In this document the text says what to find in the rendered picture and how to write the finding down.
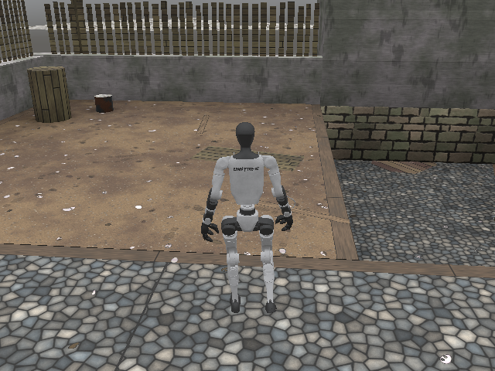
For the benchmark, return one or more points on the right robot forearm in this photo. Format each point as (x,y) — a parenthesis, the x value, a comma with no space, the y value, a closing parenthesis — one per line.
(283,204)

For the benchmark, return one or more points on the left robot upper arm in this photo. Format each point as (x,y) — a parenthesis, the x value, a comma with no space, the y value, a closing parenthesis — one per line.
(222,163)

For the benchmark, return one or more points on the robot right hand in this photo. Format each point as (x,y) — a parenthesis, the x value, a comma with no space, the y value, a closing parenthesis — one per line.
(283,219)

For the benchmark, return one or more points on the robot left hand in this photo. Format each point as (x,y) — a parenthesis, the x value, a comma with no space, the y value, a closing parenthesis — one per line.
(205,230)

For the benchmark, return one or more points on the humanoid robot torso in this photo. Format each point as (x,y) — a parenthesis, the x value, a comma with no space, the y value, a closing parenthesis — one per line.
(246,185)

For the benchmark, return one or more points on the left robot foot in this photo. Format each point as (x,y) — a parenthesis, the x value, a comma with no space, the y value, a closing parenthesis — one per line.
(235,307)

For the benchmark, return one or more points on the left robot forearm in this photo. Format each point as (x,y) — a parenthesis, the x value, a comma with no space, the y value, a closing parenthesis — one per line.
(210,209)

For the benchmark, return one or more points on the right robot upper arm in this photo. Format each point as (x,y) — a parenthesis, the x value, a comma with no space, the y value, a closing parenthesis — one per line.
(274,174)

